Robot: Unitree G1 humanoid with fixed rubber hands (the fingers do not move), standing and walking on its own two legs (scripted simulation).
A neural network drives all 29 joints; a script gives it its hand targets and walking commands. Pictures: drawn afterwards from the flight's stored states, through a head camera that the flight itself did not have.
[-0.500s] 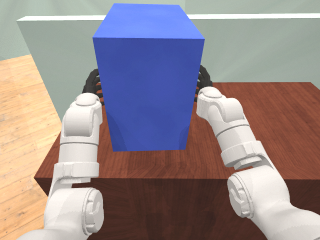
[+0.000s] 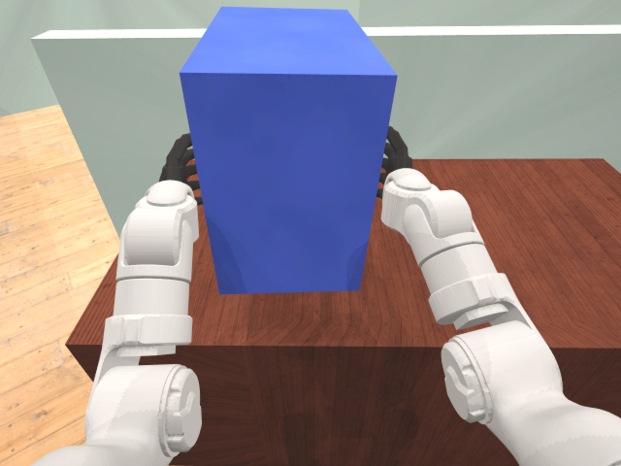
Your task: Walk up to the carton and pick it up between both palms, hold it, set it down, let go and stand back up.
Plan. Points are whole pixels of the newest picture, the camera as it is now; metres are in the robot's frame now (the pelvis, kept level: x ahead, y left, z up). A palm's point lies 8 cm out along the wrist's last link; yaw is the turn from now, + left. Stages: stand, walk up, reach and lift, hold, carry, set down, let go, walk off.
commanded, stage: hold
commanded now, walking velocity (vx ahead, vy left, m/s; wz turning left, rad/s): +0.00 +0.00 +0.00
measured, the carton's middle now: (287, 142) +0.45 +0.01 +0.24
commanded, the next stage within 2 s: set down in 0.82 s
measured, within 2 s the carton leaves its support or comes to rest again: neither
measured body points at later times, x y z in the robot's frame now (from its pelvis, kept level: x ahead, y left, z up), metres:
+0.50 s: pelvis +0.00 +0.00 +0.00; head -0.06 +0.00 +0.45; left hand +0.38 +0.15 +0.22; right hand +0.39 -0.12 +0.22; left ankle +0.02 +0.11 -0.75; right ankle +0.02 -0.13 -0.75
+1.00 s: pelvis +0.00 +0.00 +0.00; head -0.06 -0.01 +0.45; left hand +0.38 +0.15 +0.23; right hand +0.39 -0.12 +0.22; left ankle +0.02 +0.11 -0.75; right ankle +0.02 -0.13 -0.75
